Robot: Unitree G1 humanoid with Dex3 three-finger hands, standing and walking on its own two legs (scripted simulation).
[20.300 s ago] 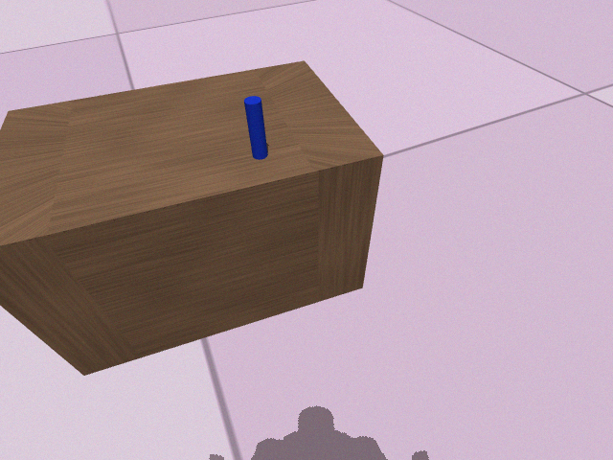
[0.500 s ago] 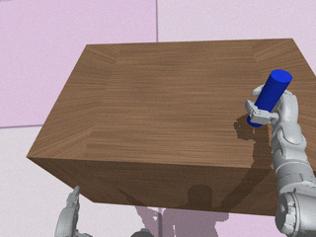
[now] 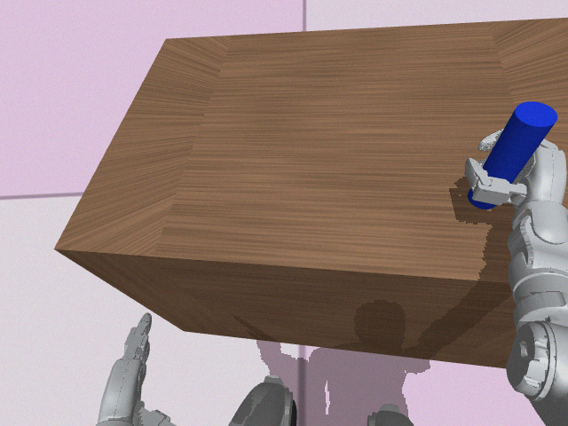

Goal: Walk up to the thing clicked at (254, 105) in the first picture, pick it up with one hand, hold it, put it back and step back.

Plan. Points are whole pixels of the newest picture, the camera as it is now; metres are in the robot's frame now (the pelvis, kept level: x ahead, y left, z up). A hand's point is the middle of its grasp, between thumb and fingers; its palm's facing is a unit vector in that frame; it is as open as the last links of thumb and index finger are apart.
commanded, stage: lower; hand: right
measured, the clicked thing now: (505, 162) +0.48 -0.22 +0.07
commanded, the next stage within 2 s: loosen in 0.76 s
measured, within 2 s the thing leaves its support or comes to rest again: rests again in 0.62 s
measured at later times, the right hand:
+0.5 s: hand (482, 182) +0.48 -0.21 +0.02, palm faces +0.18 +0.98 +0.03, open 5.9 cm
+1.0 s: hand (476, 190) +0.48 -0.20 +0.01, palm faces +0.17 +0.99 +0.01, open 5.9 cm
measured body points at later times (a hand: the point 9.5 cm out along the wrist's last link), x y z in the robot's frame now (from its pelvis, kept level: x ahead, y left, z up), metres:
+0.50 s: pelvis +0.01 +0.00 -0.01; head +0.12 -0.03 +0.42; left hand +0.16 +0.27 -0.02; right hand +0.47 -0.26 +0.02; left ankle +0.07 +0.14 -0.67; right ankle +0.00 -0.12 -0.67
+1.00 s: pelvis +0.00 +0.01 -0.03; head +0.12 -0.03 +0.41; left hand +0.16 +0.27 -0.02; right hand +0.46 -0.26 +0.01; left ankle +0.07 +0.14 -0.67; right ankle +0.00 -0.12 -0.67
